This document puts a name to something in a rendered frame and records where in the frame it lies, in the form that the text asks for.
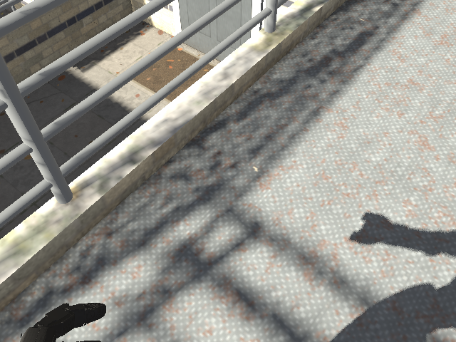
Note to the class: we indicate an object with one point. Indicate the left robot hand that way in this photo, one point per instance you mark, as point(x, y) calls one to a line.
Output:
point(63, 319)

